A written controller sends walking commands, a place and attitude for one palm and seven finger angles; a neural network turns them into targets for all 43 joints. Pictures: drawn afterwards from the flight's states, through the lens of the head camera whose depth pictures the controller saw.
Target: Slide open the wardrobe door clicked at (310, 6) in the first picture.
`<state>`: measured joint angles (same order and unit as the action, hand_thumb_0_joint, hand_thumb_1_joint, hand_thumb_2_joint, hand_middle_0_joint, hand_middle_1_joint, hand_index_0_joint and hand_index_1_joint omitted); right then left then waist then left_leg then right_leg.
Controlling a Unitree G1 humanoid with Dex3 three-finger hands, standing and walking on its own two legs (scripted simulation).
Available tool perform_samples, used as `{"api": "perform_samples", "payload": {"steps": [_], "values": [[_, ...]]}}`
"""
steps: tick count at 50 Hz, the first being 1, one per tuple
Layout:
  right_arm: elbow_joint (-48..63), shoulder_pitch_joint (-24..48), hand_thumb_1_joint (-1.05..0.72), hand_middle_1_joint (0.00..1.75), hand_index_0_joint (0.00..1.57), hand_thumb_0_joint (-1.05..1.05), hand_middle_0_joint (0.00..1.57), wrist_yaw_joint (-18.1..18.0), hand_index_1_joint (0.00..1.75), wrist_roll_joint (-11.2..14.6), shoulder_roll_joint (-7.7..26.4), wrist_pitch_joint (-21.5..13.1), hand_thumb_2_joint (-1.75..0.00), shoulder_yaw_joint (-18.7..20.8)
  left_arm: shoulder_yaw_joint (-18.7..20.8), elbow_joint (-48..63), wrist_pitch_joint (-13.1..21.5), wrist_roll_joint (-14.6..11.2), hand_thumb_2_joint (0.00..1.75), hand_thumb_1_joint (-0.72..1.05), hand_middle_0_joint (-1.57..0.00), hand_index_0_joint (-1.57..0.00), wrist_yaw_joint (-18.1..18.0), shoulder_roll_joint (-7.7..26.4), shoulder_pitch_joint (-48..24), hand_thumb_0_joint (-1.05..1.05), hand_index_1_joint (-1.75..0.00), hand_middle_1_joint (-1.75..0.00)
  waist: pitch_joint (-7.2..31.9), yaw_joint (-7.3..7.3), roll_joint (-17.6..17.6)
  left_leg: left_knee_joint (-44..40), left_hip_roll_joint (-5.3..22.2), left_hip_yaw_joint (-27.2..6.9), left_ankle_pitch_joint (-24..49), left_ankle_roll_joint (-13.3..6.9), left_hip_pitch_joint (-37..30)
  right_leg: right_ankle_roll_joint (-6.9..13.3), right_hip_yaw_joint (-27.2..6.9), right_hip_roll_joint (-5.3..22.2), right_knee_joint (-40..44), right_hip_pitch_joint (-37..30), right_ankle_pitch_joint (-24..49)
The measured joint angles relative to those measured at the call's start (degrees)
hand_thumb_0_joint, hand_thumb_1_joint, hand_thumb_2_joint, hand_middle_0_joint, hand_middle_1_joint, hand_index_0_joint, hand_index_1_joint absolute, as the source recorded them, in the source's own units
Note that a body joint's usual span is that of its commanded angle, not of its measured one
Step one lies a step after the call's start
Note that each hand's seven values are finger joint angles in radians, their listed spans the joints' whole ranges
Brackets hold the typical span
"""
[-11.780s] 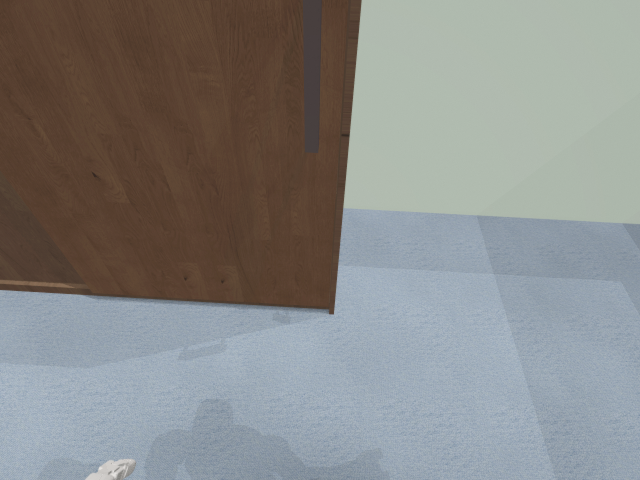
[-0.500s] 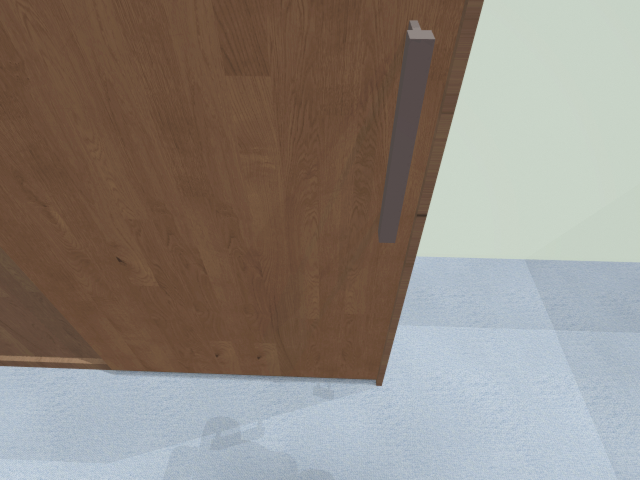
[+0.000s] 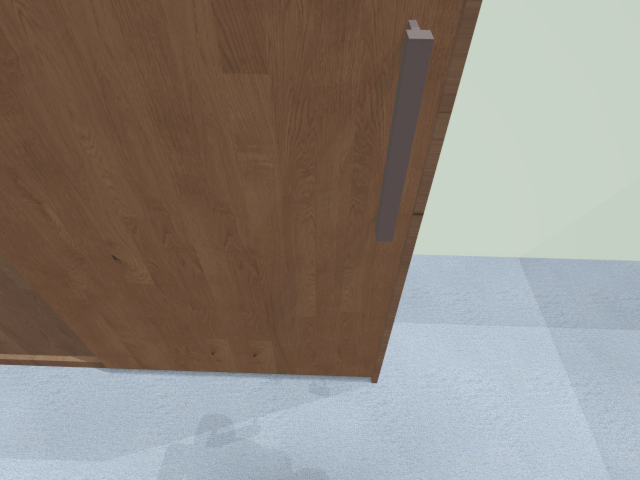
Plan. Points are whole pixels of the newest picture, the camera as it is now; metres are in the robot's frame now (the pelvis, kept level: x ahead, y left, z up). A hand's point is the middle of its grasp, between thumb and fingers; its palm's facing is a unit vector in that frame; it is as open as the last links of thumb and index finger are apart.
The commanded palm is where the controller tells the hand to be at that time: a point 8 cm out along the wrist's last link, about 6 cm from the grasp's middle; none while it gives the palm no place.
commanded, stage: look again from close up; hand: right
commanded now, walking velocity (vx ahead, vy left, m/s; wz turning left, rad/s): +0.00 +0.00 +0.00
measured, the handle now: (395, 147) +0.53 -0.08 +0.16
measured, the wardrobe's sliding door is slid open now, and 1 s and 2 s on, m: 0.00 0.00 0.00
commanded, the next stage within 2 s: raise the hand with hooked fingers in 1.30 s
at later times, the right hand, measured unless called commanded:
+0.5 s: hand out of the picture +0.04 -0.22 -0.16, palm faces -0.05 +0.95 -0.30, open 7.4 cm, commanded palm none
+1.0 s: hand out of the picture +0.14 -0.21 -0.16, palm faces -0.05 +0.95 -0.30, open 7.4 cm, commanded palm none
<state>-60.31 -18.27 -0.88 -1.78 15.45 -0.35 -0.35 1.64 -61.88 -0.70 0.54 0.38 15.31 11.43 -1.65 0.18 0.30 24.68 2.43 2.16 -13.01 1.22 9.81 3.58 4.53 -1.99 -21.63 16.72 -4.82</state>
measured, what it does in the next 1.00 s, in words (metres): shifts its weight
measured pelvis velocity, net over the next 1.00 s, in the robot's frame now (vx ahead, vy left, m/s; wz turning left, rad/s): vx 0.06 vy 0.02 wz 0.00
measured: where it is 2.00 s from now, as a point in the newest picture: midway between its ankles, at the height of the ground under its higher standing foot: outside the picture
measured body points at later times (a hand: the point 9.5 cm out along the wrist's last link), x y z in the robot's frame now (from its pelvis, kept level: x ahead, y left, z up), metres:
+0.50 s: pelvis +0.03 +0.01 +0.00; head +0.04 +0.01 +0.45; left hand +0.07 +0.30 -0.14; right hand +0.05 -0.27 -0.14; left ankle +0.01 +0.15 -0.74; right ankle +0.10 -0.06 -0.74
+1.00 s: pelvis +0.06 +0.02 +0.01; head +0.07 +0.02 +0.46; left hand +0.15 +0.30 -0.13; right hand +0.14 -0.25 -0.13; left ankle +0.01 +0.15 -0.74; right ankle +0.10 -0.06 -0.74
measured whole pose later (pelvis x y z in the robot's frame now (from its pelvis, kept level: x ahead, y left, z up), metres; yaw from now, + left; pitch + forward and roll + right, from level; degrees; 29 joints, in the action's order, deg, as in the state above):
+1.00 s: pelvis +0.06 +0.02 +0.01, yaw +0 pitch -1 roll +0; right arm -60.2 -9.1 -0.7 -1.0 17.5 -1.1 -1.2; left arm -0.6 -62.8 0.9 0.4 0.1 17.2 6.3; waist -2.4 -0.5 -0.3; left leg 18.0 1.2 2.3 -14.6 0.8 2.0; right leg 2.6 3.3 -1.5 -19.7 11.2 -7.2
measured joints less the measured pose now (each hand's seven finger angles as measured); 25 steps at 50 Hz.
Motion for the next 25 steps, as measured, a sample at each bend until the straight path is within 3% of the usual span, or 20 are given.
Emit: {"api": "perform_samples", "payload": {"steps": [25], "values": [[-0.96,2.77,-0.9,0.3,0.2,0.01,0.2,0.31,0.3,0.4,2.27,-0.23,-0.9,-0.35,-0.54,-1.06,0.49,-0.13,0.9,0.91,-0.2,-0.2,0.19,2.04,-0.97,0.01,-0.3,-0.3,-0.22,-0.4,-0.15,-2.13,-0.75,-0.2,-0.72,0.15,-2.12,-0.21,-0.75,0.21,1.1,-1.58,0.23]]}}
